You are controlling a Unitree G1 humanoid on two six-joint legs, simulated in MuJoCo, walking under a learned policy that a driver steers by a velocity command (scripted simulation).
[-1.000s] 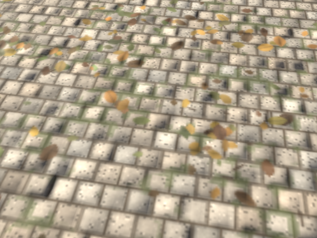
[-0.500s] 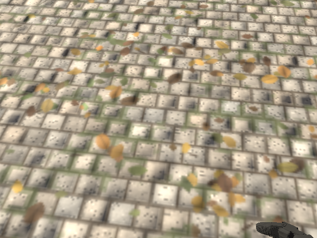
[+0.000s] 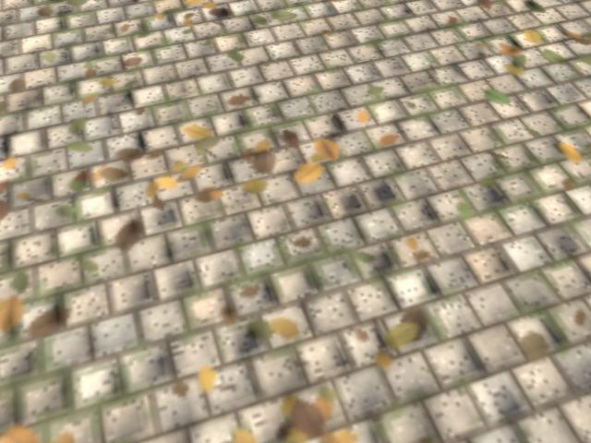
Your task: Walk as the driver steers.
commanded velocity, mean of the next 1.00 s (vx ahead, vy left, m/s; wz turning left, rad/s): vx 0.50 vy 0.00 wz -0.58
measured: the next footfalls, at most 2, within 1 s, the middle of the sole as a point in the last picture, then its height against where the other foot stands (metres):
right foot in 0.10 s outside the picture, level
left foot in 0.64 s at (293, 396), level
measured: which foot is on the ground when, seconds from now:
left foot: down 0.00-0.10, up 0.12-0.62, down 0.64-1.00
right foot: up 0.00-0.08, down 0.10-0.66, up 0.68-1.00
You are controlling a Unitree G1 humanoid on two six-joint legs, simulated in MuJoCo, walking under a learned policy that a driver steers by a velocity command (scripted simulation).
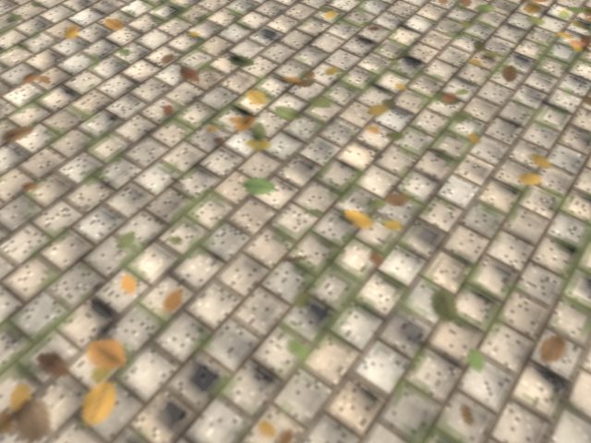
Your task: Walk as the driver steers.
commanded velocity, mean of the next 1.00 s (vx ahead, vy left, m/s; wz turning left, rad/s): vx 0.50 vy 0.00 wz -0.09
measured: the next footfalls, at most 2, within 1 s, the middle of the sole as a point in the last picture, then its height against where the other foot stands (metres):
right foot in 0.16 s outside the picture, level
left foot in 0.70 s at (262, 408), level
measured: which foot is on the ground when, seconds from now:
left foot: down 0.00-0.16, up 0.18-0.68, down 0.70-1.00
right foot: up 0.00-0.14, down 0.16-0.72, up 0.74-1.00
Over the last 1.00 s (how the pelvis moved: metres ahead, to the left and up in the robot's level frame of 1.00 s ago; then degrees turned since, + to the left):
0.53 -0.11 0.01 -35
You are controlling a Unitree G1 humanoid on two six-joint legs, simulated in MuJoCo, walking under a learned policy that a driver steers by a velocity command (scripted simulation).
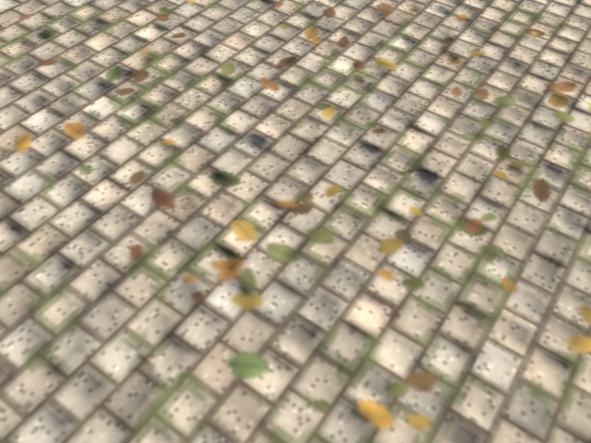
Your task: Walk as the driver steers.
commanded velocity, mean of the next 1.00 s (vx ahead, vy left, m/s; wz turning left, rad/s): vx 0.50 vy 0.00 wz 0.24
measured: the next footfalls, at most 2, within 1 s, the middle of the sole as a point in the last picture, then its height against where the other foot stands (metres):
right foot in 0.24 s outside the picture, level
left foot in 0.80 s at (262, 408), level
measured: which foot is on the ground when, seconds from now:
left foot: down 0.00-0.24, up 0.26-0.78, down 0.80-1.00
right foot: up 0.00-0.22, down 0.24-0.82, up 0.84-1.00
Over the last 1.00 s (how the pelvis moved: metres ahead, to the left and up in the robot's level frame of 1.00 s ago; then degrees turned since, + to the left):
0.55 -0.01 0.00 -3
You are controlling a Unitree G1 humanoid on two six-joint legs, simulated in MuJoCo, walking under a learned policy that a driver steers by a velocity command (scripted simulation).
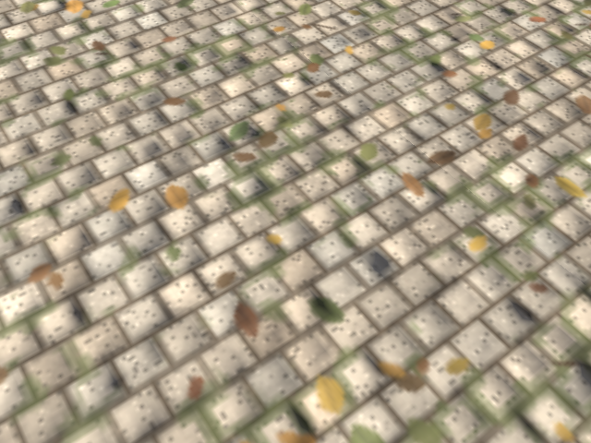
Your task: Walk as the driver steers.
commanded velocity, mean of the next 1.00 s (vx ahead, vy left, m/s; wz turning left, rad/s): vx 0.36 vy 0.00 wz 0.26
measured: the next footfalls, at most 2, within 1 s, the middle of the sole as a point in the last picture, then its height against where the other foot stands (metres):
right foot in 0.32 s outside the picture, level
left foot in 0.78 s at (234, 428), level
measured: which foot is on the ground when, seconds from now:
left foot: down 0.00-0.34, up 0.36-0.76, down 0.78-1.00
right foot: up 0.00-0.30, down 0.32-0.78, up 0.80-1.00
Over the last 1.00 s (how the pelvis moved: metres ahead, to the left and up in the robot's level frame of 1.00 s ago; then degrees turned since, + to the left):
0.54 0.02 -0.01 18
